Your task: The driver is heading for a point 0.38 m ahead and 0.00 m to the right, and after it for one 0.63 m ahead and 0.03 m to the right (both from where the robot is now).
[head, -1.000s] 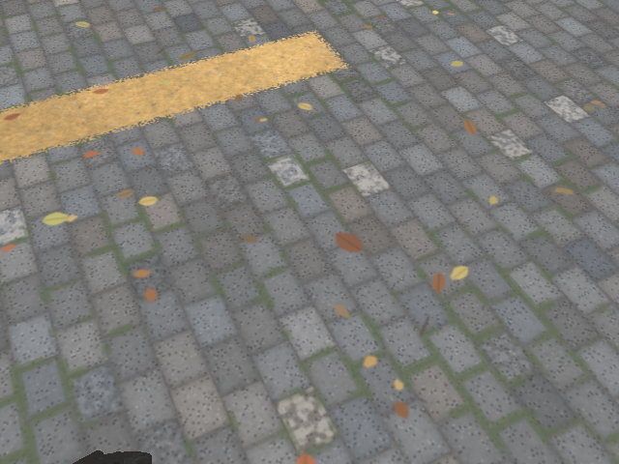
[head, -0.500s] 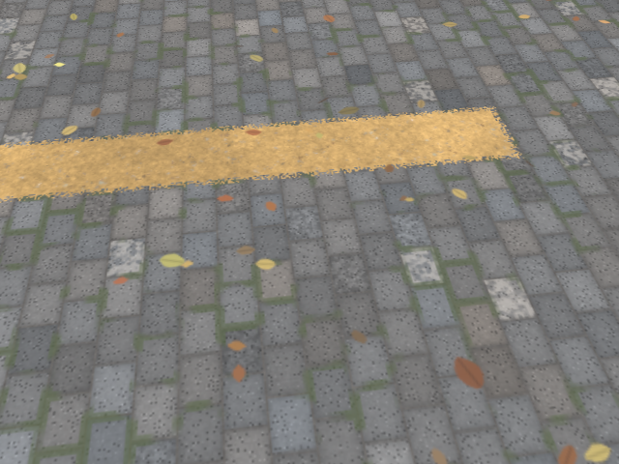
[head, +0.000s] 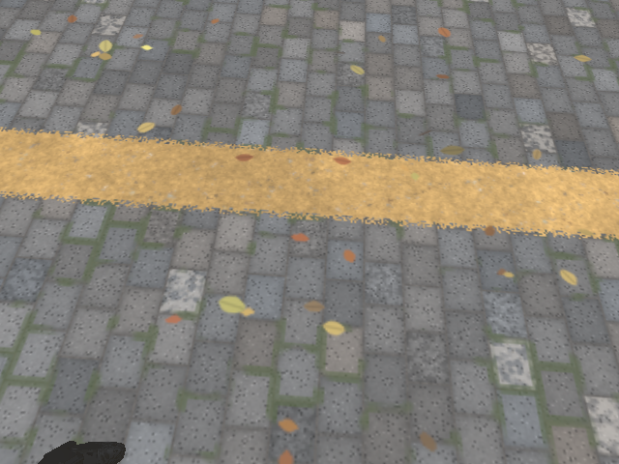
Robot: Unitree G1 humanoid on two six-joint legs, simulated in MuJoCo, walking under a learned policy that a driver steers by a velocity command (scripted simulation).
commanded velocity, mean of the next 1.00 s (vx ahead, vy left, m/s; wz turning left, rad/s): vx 0.45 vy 0.00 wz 0.22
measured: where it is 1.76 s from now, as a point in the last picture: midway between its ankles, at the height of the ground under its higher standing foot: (254, 403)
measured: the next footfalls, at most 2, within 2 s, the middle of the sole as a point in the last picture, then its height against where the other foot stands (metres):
right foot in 0.16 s outside the picture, level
left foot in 0.66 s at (214, 455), level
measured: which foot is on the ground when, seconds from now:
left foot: down 0.00-0.18, up 0.20-0.64, down 0.66-1.00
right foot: up 0.00-0.14, down 0.16-0.68, up 0.70-1.00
